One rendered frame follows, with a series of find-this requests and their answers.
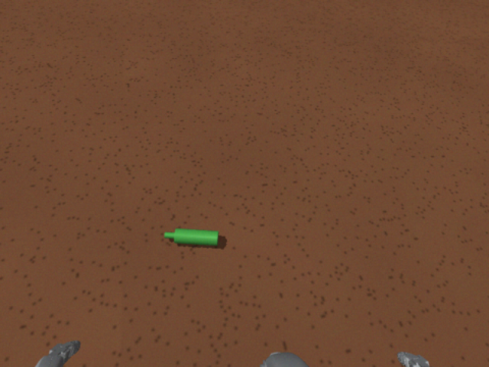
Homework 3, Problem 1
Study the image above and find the right robot hand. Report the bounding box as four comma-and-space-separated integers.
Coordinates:
397, 352, 430, 367

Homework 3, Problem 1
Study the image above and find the left robot hand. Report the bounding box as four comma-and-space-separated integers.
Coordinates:
35, 340, 81, 367

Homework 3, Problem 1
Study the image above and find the bottle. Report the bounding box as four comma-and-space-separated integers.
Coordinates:
164, 229, 219, 245

